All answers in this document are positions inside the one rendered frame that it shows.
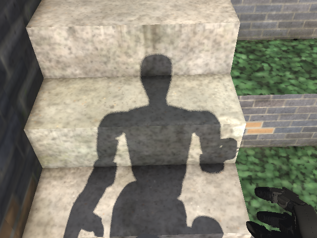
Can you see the robot right hand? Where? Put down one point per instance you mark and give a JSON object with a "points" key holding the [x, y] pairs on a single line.
{"points": [[302, 223]]}

